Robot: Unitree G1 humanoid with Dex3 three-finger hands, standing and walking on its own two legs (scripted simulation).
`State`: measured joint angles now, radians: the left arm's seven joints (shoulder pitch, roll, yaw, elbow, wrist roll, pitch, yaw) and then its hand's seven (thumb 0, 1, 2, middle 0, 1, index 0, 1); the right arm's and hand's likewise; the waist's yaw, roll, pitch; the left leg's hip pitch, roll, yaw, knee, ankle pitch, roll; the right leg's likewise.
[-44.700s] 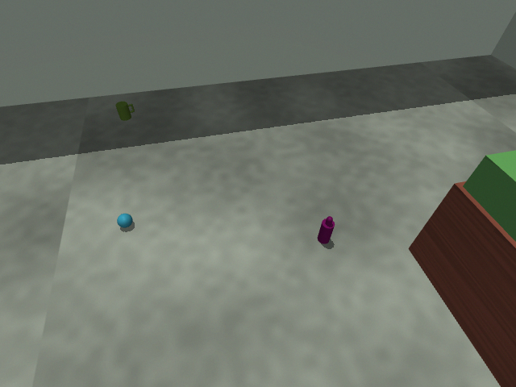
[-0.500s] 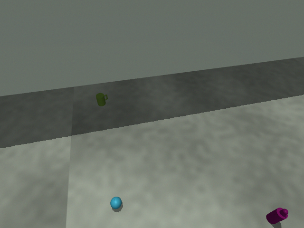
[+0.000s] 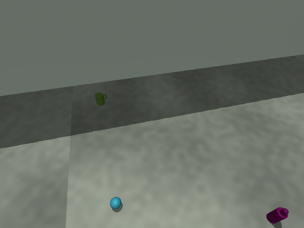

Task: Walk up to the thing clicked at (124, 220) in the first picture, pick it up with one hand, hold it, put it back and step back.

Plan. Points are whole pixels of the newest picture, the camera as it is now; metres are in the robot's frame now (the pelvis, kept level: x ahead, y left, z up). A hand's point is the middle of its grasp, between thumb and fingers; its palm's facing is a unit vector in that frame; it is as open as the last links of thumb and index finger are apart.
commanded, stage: stand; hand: left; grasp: from above
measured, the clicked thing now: (115, 203) +0.42 +0.21 -0.75
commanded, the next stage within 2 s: step back in 0.68 s
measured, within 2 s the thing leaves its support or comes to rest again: neither
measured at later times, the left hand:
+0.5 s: hand out of the picture +0.07 +0.25 -0.16, palm faces +0.00 -0.94 -0.33, open 7.4 cm
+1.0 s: hand out of the picture +0.10 +0.30 -0.18, palm faces +0.01 -0.92 -0.38, open 7.4 cm
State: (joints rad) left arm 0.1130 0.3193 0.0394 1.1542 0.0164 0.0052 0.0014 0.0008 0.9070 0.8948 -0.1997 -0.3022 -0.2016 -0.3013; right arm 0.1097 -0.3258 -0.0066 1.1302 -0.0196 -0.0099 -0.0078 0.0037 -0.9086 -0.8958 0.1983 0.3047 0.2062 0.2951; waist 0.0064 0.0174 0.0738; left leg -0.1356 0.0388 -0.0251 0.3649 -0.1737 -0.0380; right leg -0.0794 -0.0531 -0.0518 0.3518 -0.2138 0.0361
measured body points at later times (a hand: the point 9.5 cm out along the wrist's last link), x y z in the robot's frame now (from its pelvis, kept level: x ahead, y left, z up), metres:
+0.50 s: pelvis +0.00 +0.00 +0.00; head +0.01 +0.00 +0.45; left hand +0.07 +0.30 -0.13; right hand +0.07 -0.30 -0.14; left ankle +0.02 +0.14 -0.75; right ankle -0.01 -0.14 -0.75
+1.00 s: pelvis -0.04 +0.03 -0.03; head +0.02 +0.05 +0.42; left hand +0.10 +0.35 -0.15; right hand +0.04 -0.30 -0.14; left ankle -0.02 +0.14 -0.75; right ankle -0.03 -0.13 -0.72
